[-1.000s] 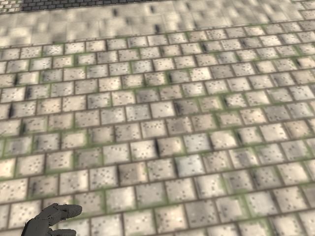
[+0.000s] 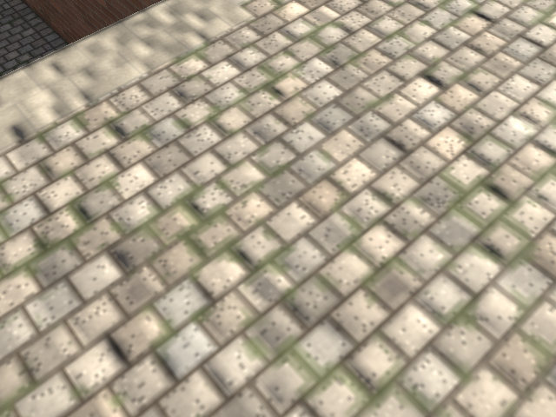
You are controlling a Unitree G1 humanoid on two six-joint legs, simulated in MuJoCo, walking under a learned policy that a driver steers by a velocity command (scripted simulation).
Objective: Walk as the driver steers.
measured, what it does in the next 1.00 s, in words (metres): steps on the spot, turning right: left foot, then right foot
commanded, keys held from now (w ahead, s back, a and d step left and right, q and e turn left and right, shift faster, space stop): e+shift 1.00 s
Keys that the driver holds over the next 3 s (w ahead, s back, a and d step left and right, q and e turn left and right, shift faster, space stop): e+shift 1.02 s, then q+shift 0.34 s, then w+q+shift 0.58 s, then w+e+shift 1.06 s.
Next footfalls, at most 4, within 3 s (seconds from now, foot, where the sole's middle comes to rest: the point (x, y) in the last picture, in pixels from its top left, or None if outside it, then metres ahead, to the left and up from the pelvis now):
0.16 left None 0.11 0.11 -0.78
0.62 right None -0.01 -0.09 -0.78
1.12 left None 0.17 -0.03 -0.78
1.50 right None -0.01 -0.11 -0.78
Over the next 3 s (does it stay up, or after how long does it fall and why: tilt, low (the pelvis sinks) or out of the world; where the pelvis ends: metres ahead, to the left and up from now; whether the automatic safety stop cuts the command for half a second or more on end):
stays up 1.09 -0.59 0.00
